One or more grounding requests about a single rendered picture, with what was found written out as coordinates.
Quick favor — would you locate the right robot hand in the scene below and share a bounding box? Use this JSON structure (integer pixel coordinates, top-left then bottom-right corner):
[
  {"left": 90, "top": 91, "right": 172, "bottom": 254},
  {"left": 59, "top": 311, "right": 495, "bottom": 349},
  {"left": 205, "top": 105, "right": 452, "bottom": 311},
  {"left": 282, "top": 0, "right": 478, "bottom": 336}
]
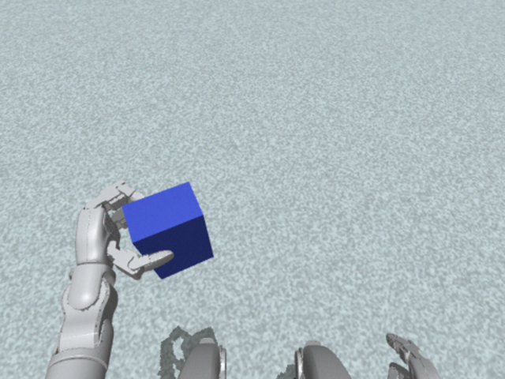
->
[{"left": 386, "top": 333, "right": 441, "bottom": 379}]

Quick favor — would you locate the left robot arm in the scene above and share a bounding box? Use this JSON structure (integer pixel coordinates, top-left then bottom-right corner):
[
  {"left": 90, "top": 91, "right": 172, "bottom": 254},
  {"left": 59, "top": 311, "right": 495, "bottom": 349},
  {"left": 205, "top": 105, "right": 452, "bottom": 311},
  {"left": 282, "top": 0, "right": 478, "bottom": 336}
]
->
[{"left": 45, "top": 262, "right": 118, "bottom": 379}]

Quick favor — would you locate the carton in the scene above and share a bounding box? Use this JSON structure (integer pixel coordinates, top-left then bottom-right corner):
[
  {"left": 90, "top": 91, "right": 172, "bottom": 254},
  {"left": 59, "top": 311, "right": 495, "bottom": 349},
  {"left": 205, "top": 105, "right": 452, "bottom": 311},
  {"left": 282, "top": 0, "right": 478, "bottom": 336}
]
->
[{"left": 122, "top": 182, "right": 214, "bottom": 280}]

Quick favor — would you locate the left robot hand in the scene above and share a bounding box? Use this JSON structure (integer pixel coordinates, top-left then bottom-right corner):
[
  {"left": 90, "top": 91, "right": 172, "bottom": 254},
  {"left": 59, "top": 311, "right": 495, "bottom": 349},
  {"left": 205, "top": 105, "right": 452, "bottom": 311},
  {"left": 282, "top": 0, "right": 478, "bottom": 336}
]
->
[{"left": 75, "top": 180, "right": 174, "bottom": 280}]

